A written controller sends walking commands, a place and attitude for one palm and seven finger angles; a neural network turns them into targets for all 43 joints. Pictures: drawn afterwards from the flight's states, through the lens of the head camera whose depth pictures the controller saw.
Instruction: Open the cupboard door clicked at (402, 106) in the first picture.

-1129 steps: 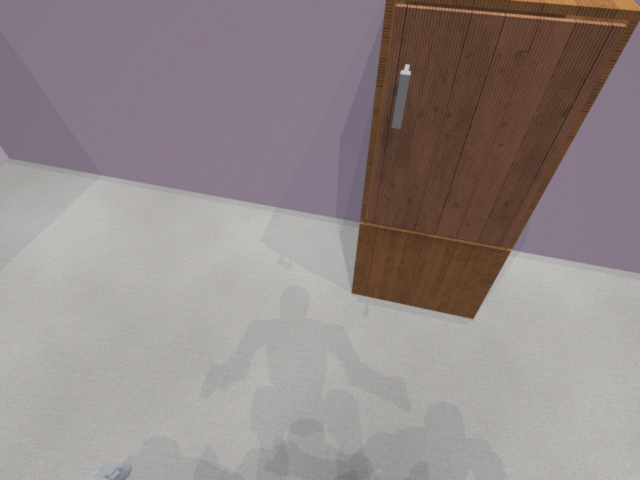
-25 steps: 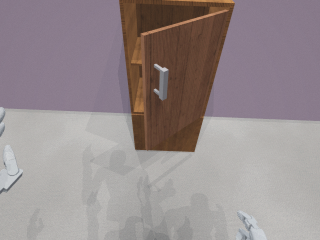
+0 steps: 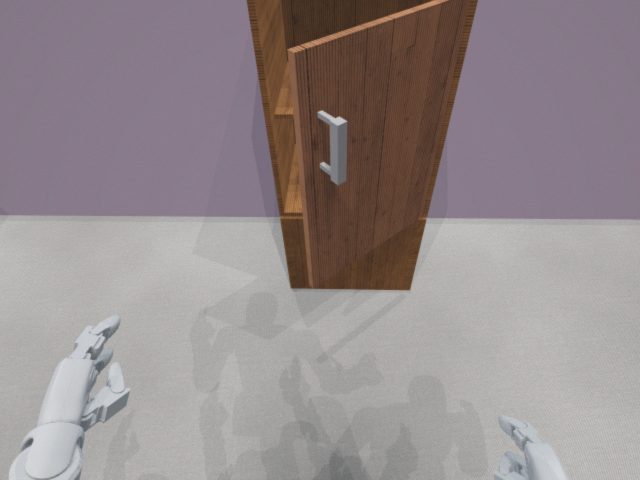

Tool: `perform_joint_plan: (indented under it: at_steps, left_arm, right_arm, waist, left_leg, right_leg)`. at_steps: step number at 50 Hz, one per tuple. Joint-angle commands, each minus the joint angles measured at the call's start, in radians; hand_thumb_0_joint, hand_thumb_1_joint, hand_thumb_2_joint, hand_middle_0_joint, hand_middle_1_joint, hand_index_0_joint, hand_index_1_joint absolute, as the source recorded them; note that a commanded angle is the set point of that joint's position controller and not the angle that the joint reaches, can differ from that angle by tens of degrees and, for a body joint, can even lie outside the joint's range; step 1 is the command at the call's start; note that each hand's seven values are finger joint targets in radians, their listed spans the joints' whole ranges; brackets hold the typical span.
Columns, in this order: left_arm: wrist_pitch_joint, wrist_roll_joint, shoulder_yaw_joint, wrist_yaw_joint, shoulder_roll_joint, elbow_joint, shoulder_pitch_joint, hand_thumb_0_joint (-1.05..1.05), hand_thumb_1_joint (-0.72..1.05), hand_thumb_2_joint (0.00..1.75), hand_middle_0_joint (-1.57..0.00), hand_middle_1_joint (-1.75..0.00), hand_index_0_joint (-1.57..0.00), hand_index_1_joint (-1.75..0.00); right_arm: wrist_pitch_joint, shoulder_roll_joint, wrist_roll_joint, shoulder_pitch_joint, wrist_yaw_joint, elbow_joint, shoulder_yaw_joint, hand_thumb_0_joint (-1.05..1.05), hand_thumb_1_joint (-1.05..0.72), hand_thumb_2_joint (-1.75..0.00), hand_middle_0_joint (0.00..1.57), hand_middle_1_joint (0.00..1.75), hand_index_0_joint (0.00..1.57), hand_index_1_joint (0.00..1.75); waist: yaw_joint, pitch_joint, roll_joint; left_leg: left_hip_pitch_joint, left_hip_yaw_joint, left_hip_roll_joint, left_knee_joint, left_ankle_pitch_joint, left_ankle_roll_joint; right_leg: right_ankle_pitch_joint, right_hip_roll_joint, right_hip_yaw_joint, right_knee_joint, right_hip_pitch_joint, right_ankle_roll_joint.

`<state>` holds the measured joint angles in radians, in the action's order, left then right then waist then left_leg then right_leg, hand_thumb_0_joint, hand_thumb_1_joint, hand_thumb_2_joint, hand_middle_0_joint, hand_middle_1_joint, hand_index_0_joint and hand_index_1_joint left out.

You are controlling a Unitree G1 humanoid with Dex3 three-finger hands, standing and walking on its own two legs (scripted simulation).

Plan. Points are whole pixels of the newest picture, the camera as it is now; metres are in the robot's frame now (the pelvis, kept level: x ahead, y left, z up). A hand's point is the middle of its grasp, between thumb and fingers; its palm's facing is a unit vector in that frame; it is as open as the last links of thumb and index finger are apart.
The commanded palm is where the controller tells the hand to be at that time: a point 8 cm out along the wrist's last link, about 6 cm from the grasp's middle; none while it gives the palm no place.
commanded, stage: let the arm hang, fingers relaxed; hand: left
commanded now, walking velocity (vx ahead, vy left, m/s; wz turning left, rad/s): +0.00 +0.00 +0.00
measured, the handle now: (331, 147) +0.64 +0.01 +0.08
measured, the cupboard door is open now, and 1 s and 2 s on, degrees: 41 41 41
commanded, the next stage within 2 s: look to check the result in 0.98 s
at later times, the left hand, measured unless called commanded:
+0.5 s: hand out of the picture -0.07 +0.16 -0.15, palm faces +0.06 -0.97 -0.24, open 7.3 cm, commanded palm none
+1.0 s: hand out of the picture +0.02 +0.10 -0.17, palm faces +0.06 -0.99 -0.15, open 7.3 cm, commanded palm none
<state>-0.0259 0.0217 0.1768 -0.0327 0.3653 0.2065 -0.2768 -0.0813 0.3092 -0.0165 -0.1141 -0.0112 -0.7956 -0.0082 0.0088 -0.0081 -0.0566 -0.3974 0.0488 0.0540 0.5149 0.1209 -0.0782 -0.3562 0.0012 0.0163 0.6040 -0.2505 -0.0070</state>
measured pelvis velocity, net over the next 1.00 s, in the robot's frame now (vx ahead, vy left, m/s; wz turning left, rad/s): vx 0.04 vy -0.05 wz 0.02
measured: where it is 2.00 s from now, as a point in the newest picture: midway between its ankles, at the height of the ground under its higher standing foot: outside the picture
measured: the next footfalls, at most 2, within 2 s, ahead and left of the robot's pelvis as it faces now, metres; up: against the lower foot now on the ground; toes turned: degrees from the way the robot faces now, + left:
none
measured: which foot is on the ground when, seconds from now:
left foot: down 0.00-1.00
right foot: down 0.00-1.00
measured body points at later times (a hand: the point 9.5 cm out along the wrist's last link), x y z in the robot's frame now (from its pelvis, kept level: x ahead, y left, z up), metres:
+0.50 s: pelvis +0.01 -0.02 +0.01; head +0.02 -0.04 +0.46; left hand -0.07 +0.21 -0.14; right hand -0.01 -0.24 -0.16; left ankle +0.09 +0.07 -0.73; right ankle -0.02 -0.12 -0.73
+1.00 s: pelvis +0.04 -0.05 +0.01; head +0.04 -0.05 +0.46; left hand +0.02 +0.15 -0.15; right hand +0.01 -0.25 -0.16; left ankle +0.09 +0.07 -0.73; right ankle -0.02 -0.12 -0.73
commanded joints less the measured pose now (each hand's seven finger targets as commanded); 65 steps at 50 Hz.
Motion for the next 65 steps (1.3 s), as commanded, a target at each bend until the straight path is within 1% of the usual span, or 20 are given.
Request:
perform_joint_plan:
  at_steps: [1,2,4,6,7,9,10,11,12,13,15,17,21,24,32,37,43,50,60,65]
  left_arm:
    - [0.017,0.017,-0.067,0.031,0.073,0.248,-0.092,0.0,0.9,0.9,-0.2,-0.3,-0.2,-0.3]
    - [0.015,0.015,-0.071,0.03,0.085,0.308,-0.07,0.0,0.9,0.9,-0.2,-0.3,-0.2,-0.3]
    - [0.016,0.009,-0.099,0.028,0.085,0.415,-0.002,0.0,0.9,0.9,-0.2,-0.3,-0.2,-0.3]
    - [0.022,0.003,-0.12,0.018,0.079,0.484,0.085,0.0,0.9,0.9,-0.2,-0.3,-0.2,-0.3]
    - [0.024,-0.002,-0.131,0.015,0.055,0.521,0.105,0.0,0.9,0.9,-0.2,-0.3,-0.2,-0.3]
    - [0.023,-0.011,-0.15,0.012,0.013,0.61,0.071,0.0,0.9,0.9,-0.2,-0.3,-0.2,-0.3]
    - [0.024,-0.014,-0.155,0.011,-0.007,0.659,0.026,0.0,0.9,0.9,-0.2,-0.3,-0.2,-0.3]
    - [0.027,-0.014,-0.149,0.008,-0.019,0.703,-0.025,0.0,0.9,0.9,-0.2,-0.3,-0.2,-0.3]
    - [0.033,-0.016,-0.148,0.007,-0.03,0.747,-0.063,0.0,0.9,0.9,-0.2,-0.3,-0.2,-0.3]
    - [0.036,-0.017,-0.148,0.008,-0.034,0.785,-0.093,0.0,0.9,0.9,-0.2,-0.3,-0.2,-0.3]
    - [0.035,-0.015,-0.15,0.01,-0.056,0.839,-0.135,0.0,0.9,0.9,-0.2,-0.3,-0.2,-0.3]
    - [0.031,-0.013,-0.152,0.008,-0.071,0.874,-0.149,0.0,0.9,0.9,-0.2,-0.3,-0.2,-0.3]
    - [0.02,-0.014,-0.155,0.001,-0.097,0.909,-0.154,0.0,0.9,0.9,-0.2,-0.3,-0.2,-0.3]
    - [0.018,-0.016,-0.16,-0.005,-0.115,0.924,-0.157,0.0,0.9,0.9,-0.2,-0.3,-0.2,-0.3]
    - [0.016,-0.018,-0.161,-0.016,-0.133,0.935,-0.168,0.0,0.9,0.9,-0.2,-0.3,-0.2,-0.3]
    - [0.014,-0.019,-0.16,-0.018,-0.144,0.936,-0.165,0.0,0.9,0.9,-0.2,-0.3,-0.2,-0.3]
    - [0.009,-0.02,-0.154,-0.019,-0.153,0.935,-0.159,0.0,0.9,0.9,-0.2,-0.3,-0.2,-0.3]
    - [0.008,-0.021,-0.151,-0.023,-0.164,0.934,-0.148,0.0,0.9,0.9,-0.2,-0.3,-0.2,-0.3]
    - [0.01,-0.021,-0.148,-0.024,-0.167,0.93,-0.15,0.0,0.9,0.9,-0.2,-0.3,-0.2,-0.3]
    - [0.011,-0.021,-0.148,-0.026,-0.167,0.93,-0.156,0.0,0.9,0.9,-0.2,-0.3,-0.2,-0.3]
  right_arm:
    - [0.016,0.169,-0.007,0.002,0.003,0.033,-0.046,0.0,-0.9,-0.9,0.2,0.3,0.2,0.3]
    - [0.024,0.161,-0.004,0.016,0.006,0.014,-0.046,0.0,-0.9,-0.9,0.2,0.3,0.2,0.3]
    - [0.048,0.123,-0.002,0.018,0.01,-0.027,-0.037,0.0,-0.9,-0.9,0.2,0.3,0.2,0.3]
    - [0.077,0.09,-0.005,-0.028,0.008,-0.068,-0.034,0.0,-0.9,-0.9,0.2,0.3,0.2,0.3]
    - [0.085,0.06,-0.007,-0.049,0.007,-0.096,-0.029,0.0,-0.9,-0.9,0.2,0.3,0.2,0.3]
    - [0.089,0.019,-0.006,-0.09,0.002,-0.141,-0.012,0.0,-0.9,-0.9,0.2,0.3,0.2,0.3]
    - [0.087,0.013,-0.006,-0.094,-0.002,-0.156,-0.006,0.0,-0.9,-0.9,0.2,0.3,0.2,0.3]
    - [0.089,0.027,-0.008,-0.092,-0.007,-0.169,-0.007,0.0,-0.9,-0.9,0.2,0.3,0.2,0.3]
    - [0.091,0.023,-0.007,-0.093,-0.011,-0.186,-0.005,0.0,-0.9,-0.9,0.2,0.3,0.2,0.3]
    - [0.093,0.019,-0.006,-0.1,-0.013,-0.199,-0.004,0.0,-0.9,-0.9,0.2,0.3,0.2,0.3]
    - [0.096,0.014,-0.004,-0.118,-0.018,-0.223,-0.007,0.0,-0.9,-0.9,0.2,0.3,0.2,0.3]
    - [0.095,0.011,-0.001,-0.155,-0.021,-0.24,-0.014,0.0,-0.9,-0.9,0.2,0.3,0.2,0.3]
    - [0.098,-0.014,0.002,-0.2,-0.025,-0.276,-0.02,0.0,-0.9,-0.9,0.2,0.3,0.2,0.3]
    - [0.102,-0.038,0.0,-0.216,-0.024,-0.3,-0.019,0.0,-0.9,-0.9,0.2,0.3,0.2,0.3]
    - [0.102,-0.092,-0.001,-0.234,-0.021,-0.339,-0.008,0.0,-0.9,-0.9,0.2,0.3,0.2,0.3]
    - [0.098,-0.107,-0.004,-0.234,-0.022,-0.348,-0.002,0.0,-0.9,-0.9,0.2,0.3,0.2,0.3]
    - [0.089,-0.116,-0.004,-0.232,-0.028,-0.349,0.002,0.0,-0.9,-0.9,0.2,0.3,0.2,0.3]
    - [0.087,-0.116,-0.003,-0.23,-0.036,-0.346,0.0,0.0,-0.9,-0.9,0.2,0.3,0.2,0.3]
    - [0.089,-0.108,-0.001,-0.224,-0.041,-0.339,-0.003,0.0,-0.9,-0.9,0.2,0.3,0.2,0.3]
    - [0.09,-0.103,0.001,-0.212,-0.042,-0.34,-0.003,0.0,-0.9,-0.9,0.2,0.3,0.2,0.3]
  waist:
    - [-0.026,-0.113,0.169]
    - [-0.028,-0.102,0.196]
    - [-0.001,-0.04,0.214]
    - [0.033,0.007,0.158]
    - [0.045,0.022,0.068]
    - [0.047,0.029,-0.058]
    - [0.03,0.028,-0.116]
    - [0.005,0.035,-0.156]
    - [-0.006,0.042,-0.205]
    - [-0.016,0.048,-0.218]
    - [-0.023,0.047,-0.175]
    - [-0.017,0.043,-0.043]
    - [0.002,0.047,0.048]
    - [0.01,0.086,0.094]
    - [0.012,0.146,0.113]
    - [0.008,0.172,0.073]
    - [0.001,0.136,0.028]
    - [0.0,0.119,0.042]
    - [0.003,0.086,0.064]
    - [0.001,0.108,0.089]
  left_leg:
    - [0.067,-0.29,-0.218,-0.154,-0.026,-0.033]
    - [0.056,-0.259,-0.187,-0.131,0.006,-0.017]
    - [0.124,-0.169,-0.102,-0.046,0.081,0.032]
    - [0.232,-0.107,-0.059,0.08,0.112,0.06]
    - [0.249,-0.1,-0.063,0.091,0.1,0.064]
    - [0.262,-0.14,-0.098,0.005,0.019,0.058]
    - [0.225,-0.194,-0.127,-0.077,0.005,0.045]
    - [0.174,-0.234,-0.153,-0.137,0.052,0.032]
    - [0.128,-0.265,-0.162,-0.195,0.152,0.026]
    - [0.092,-0.285,-0.167,-0.238,0.228,0.021]
    - [0.08,-0.283,-0.165,-0.272,0.288,0.021]
    - [0.102,-0.273,-0.161,-0.263,0.265,0.023]
    - [0.195,-0.215,-0.139,-0.203,0.159,0.032]
    - [0.212,-0.188,-0.132,-0.176,0.117,0.035]
    - [0.205,-0.153,-0.123,-0.138,0.05,0.038]
    - [0.186,-0.147,-0.118,-0.13,0.021,0.039]
    - [0.186,-0.146,-0.123,-0.125,-0.042,0.037]
    - [0.195,-0.13,-0.125,-0.1,-0.096,0.04]
    - [0.226,-0.124,-0.131,-0.089,-0.121,0.036]
    - [0.228,-0.116,-0.132,-0.086,-0.131,0.035]
  right_leg:
    - [0.033,-0.035,-0.07,-0.055,0.071,-0.038]
    - [0.057,-0.06,-0.092,-0.118,0.083,-0.046]
    - [-0.009,-0.135,-0.176,-0.252,-0.04,-0.093]
    - [-0.093,-0.191,-0.21,-0.341,-0.177,-0.142]
    - [-0.096,-0.193,-0.208,-0.34,-0.2,-0.147]
    - [-0.036,-0.141,-0.158,-0.282,-0.165,-0.114]
    - [-0.011,-0.096,-0.127,-0.247,-0.102,-0.087]
    - [-0.006,-0.069,-0.099,-0.235,-0.032,-0.069]
    - [-0.013,-0.058,-0.081,-0.219,0.014,-0.061]
    - [-0.009,-0.051,-0.07,-0.211,0.051,-0.058]
    - [0.005,-0.049,-0.055,-0.216,0.082,-0.056]
    - [0.003,-0.056,-0.059,-0.246,0.084,-0.059]
    - [-0.013,-0.072,-0.075,-0.294,0.015,-0.067]
    - [-0.027,-0.083,-0.083,-0.315,-0.031,-0.065]
    - [-0.029,-0.096,-0.093,-0.33,-0.06,-0.065]
    - [0.003,-0.098,-0.092,-0.323,-0.045,-0.063]
    - [0.117,-0.097,-0.089,-0.304,0.022,-0.057]
    - [0.262,-0.103,-0.084,-0.299,0.068,-0.042]
    - [0.329,-0.099,-0.081,-0.294,0.097,-0.03]
    - [0.374,-0.099,-0.079,-0.294,0.093,-0.019]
